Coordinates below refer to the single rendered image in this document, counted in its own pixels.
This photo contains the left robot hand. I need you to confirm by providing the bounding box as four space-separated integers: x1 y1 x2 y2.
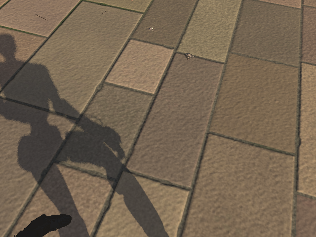
14 214 72 237

